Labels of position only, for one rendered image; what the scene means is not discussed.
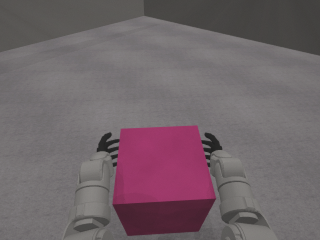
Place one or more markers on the carton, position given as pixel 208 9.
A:
pixel 162 181

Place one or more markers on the right robot hand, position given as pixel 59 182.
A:
pixel 214 144

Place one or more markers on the left robot upper arm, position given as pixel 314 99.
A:
pixel 99 233

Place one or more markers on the robot right forearm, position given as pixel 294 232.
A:
pixel 237 200

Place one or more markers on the left robot hand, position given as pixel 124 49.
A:
pixel 103 146

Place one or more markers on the robot left forearm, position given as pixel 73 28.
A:
pixel 91 208

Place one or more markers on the right robot upper arm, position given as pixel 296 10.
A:
pixel 244 231

